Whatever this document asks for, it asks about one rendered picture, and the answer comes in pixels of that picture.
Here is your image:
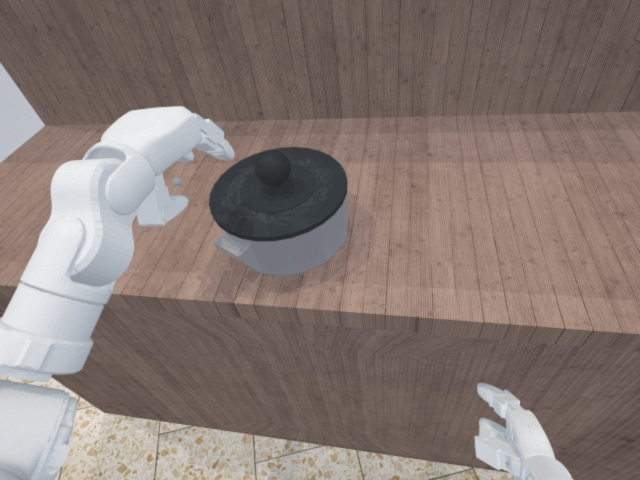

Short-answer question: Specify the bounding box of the robot left hand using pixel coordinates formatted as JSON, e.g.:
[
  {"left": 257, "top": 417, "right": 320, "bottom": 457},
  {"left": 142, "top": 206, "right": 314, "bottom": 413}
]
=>
[{"left": 101, "top": 106, "right": 235, "bottom": 226}]

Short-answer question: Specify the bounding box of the left robot forearm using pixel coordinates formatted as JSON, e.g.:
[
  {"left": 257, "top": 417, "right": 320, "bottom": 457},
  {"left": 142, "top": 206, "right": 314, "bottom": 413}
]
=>
[{"left": 0, "top": 140, "right": 156, "bottom": 382}]

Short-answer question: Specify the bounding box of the knob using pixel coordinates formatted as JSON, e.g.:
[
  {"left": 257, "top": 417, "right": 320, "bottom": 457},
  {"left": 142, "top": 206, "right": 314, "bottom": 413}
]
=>
[{"left": 255, "top": 150, "right": 291, "bottom": 186}]

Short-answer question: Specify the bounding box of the table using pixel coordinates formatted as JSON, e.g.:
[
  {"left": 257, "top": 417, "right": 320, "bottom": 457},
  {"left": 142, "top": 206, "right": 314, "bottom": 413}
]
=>
[{"left": 0, "top": 0, "right": 640, "bottom": 480}]

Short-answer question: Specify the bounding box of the lid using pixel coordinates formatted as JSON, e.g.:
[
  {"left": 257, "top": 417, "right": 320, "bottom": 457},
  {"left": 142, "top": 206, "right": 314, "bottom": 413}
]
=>
[{"left": 209, "top": 147, "right": 347, "bottom": 241}]

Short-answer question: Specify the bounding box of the right robot forearm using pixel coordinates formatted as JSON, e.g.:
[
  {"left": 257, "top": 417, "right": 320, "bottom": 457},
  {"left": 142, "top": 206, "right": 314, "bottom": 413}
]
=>
[{"left": 520, "top": 455, "right": 574, "bottom": 480}]

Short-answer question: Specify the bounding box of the left robot upper arm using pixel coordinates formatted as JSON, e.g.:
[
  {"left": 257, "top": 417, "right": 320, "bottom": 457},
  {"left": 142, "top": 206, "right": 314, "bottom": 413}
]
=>
[{"left": 0, "top": 379, "right": 78, "bottom": 480}]

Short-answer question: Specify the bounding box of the robot right hand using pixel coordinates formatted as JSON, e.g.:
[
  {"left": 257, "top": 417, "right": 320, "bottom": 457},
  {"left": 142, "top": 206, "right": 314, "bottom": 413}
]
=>
[{"left": 475, "top": 383, "right": 555, "bottom": 480}]

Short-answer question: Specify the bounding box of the pot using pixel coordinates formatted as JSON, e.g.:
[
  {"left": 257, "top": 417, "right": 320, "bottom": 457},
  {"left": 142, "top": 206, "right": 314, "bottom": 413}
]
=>
[{"left": 213, "top": 160, "right": 349, "bottom": 276}]

